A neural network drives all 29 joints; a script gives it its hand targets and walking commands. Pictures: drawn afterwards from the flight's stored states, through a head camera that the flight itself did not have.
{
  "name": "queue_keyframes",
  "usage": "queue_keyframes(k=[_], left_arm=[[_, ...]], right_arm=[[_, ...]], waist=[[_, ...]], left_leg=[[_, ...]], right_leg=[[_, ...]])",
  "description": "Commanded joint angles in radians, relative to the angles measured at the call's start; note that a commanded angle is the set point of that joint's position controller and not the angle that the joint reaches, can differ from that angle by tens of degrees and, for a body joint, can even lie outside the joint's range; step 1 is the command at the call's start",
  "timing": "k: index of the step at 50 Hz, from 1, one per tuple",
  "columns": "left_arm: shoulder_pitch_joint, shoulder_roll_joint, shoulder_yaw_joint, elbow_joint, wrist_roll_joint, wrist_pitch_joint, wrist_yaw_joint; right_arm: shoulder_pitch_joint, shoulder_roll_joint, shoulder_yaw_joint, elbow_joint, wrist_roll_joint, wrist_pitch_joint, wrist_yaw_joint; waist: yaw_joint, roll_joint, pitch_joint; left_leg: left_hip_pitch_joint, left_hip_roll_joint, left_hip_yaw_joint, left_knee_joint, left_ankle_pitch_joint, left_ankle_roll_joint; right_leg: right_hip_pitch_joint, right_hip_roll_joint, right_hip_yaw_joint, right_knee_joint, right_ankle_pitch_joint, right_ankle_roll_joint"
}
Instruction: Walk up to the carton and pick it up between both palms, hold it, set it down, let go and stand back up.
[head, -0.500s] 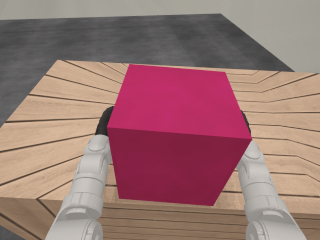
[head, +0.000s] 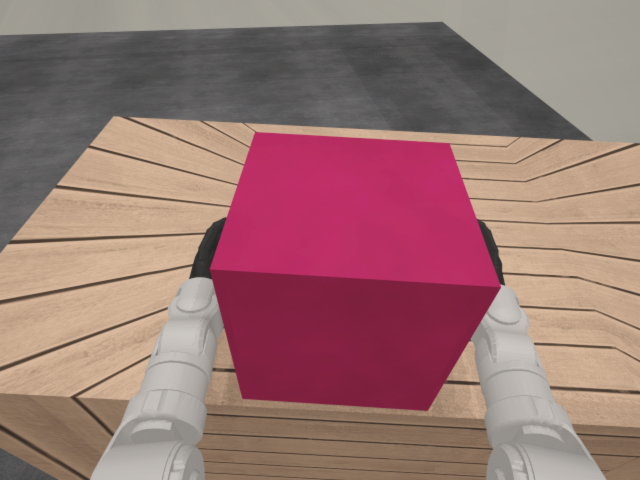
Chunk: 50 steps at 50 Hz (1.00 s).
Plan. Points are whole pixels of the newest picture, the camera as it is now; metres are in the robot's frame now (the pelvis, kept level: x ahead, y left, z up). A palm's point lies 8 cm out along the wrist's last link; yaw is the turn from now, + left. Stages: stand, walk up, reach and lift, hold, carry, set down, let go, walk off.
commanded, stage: set down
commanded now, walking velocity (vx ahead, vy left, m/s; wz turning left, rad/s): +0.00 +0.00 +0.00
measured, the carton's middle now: (343, 274) +0.39 -0.02 +0.05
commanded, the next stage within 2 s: none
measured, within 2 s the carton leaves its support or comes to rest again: rests again in 0.46 s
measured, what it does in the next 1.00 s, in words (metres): stands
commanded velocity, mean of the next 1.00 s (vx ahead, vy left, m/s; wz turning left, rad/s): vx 0.00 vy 0.00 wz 0.00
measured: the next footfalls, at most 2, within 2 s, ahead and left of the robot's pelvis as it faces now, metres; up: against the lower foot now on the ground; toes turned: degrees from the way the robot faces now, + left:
none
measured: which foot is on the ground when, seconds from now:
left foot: down 0.00-1.00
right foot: down 0.00-1.00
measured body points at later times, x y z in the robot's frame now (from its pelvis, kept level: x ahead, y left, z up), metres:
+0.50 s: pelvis +0.00 +0.00 +0.00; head +0.01 +0.00 +0.45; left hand +0.38 +0.17 +0.05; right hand +0.38 -0.20 +0.07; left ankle -0.02 +0.10 -0.75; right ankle -0.02 -0.12 -0.75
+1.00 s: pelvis +0.00 +0.00 +0.00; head +0.05 +0.00 +0.45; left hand +0.34 +0.18 +0.02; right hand +0.34 -0.25 +0.01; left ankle -0.02 +0.10 -0.75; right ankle -0.02 -0.12 -0.75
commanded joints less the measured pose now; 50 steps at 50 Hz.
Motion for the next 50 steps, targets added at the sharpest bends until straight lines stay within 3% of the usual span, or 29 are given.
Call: queue_keyframes(k=[1,9,14,17,21,26,28,31,36,42,46,50], left_arm=[[-0.631,-0.435,-0.212,-0.086,0.079,-0.072,-0.084],[-0.591,-0.421,-0.164,-0.062,0.117,-0.076,-0.087],[-0.548,-0.314,-0.137,-0.058,0.112,-0.079,-0.066],[-0.541,-0.172,-0.119,-0.045,0.08,-0.085,-0.024],[-0.549,0.029,-0.138,-0.05,-0.002,-0.101,0.06],[-0.597,0.147,-0.215,-0.056,-0.164,-0.142,0.13],[-0.578,0.171,-0.194,-0.042,-0.187,-0.149,0.13],[-0.529,0.189,-0.169,-0.058,-0.197,-0.16,0.121],[-0.349,0.22,-0.154,-0.219,-0.201,-0.163,0.097],[-0.14,0.245,-0.169,-0.397,-0.216,-0.121,0.065],[0.004,0.25,-0.178,-0.515,-0.229,-0.093,0.045],[0.099,0.26,-0.181,-0.613,-0.241,-0.09,0.036]], right_arm=[[-0.553,0.387,0.165,0.003,-0.11,-0.076,0.155],[-0.514,0.367,0.106,0.029,-0.164,-0.077,0.168],[-0.479,0.26,0.095,0.042,-0.141,-0.079,0.15],[-0.465,0.1,0.085,0.067,-0.089,-0.082,0.118],[-0.466,-0.122,0.113,0.131,0.048,-0.079,0.056],[-0.526,-0.278,0.19,0.076,0.231,-0.093,-0.006],[-0.524,-0.288,0.218,0.034,0.265,-0.1,-0.027],[-0.502,-0.313,0.238,-0.022,0.31,-0.114,-0.043],[-0.376,-0.369,0.272,-0.17,0.35,-0.161,-0.051],[-0.217,-0.452,0.263,-0.319,0.383,-0.186,-0.033],[-0.112,-0.474,0.269,-0.435,0.404,-0.188,-0.022],[-0.009,-0.492,0.258,-0.512,0.43,-0.168,0.0]], waist=[[-0.007,0.007,-0.282],[-0.003,0.006,-0.244],[0.009,0.014,-0.232],[0.019,0.018,-0.234],[0.026,0.02,-0.247],[0.018,0.006,-0.487],[0.032,-0.026,-0.558],[0.038,-0.019,-0.694],[0.042,-0.015,-0.81],[0.029,-0.038,-0.75],[0.029,-0.063,-0.686],[0.023,-0.08,-0.619]], left_leg=[[0.206,0.01,-0.022,-0.049,0.399,-0.07],[0.201,0.014,-0.017,-0.06,0.383,-0.065],[0.2,0.011,-0.01,-0.054,0.389,-0.065],[0.194,0.013,-0.012,-0.042,0.39,-0.068],[0.181,0.016,-0.012,-0.012,0.396,-0.073],[0.174,0.01,-0.028,0.075,0.516,-0.073],[0.143,0.002,-0.025,0.093,0.526,-0.061],[0.13,-0.003,-0.032,0.118,0.57,-0.064],[0.142,-0.009,-0.046,0.169,0.756,-0.074],[0.166,-0.007,-0.067,0.157,0.836,-0.067],[0.179,-0.014,-0.068,0.125,0.825,-0.052],[0.199,-0.02,-0.061,0.083,0.753,-0.044]], right_leg=[[-0.077,-0.004,-0.104,-0.042,0.221,0.019],[-0.08,-0.006,-0.113,-0.042,0.189,0.021],[-0.081,-0.006,-0.11,-0.033,0.196,0.025],[-0.098,-0.003,-0.104,-0.03,0.195,0.022],[-0.138,0.006,-0.098,-0.024,0.197,0.017],[-0.158,0.03,-0.07,0.02,0.374,0.013],[-0.12,0.028,-0.049,0.039,0.462,0.014],[-0.072,0.028,-0.037,0.077,0.584,0.015],[0.009,0.039,-0.034,0.148,0.819,0.026],[0.041,0.051,-0.038,0.146,0.883,0.035],[0.081,0.053,-0.031,0.13,0.901,0.039],[0.102,0.054,-0.027,0.101,0.829,0.034]])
